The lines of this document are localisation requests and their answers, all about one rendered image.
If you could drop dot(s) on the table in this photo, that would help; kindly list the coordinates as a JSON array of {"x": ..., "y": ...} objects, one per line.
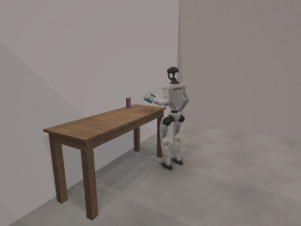
[{"x": 90, "y": 132}]

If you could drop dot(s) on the robot right upper arm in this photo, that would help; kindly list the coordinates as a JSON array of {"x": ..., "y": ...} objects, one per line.
[{"x": 185, "y": 98}]

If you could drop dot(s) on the robot left shin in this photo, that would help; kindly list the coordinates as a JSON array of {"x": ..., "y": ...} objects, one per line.
[{"x": 165, "y": 151}]

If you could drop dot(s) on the robot right forearm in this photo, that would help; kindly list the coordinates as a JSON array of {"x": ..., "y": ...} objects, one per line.
[{"x": 182, "y": 106}]

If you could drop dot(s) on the robot left upper arm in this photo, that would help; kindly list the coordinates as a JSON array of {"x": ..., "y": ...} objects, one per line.
[{"x": 165, "y": 89}]

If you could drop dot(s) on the robot left foot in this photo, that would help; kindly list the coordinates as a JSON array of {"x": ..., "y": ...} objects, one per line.
[{"x": 169, "y": 167}]

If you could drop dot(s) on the left robot hand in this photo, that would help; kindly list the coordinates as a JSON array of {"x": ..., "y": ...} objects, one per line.
[{"x": 146, "y": 96}]

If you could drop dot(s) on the robot left forearm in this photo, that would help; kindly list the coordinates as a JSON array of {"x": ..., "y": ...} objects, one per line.
[{"x": 157, "y": 101}]

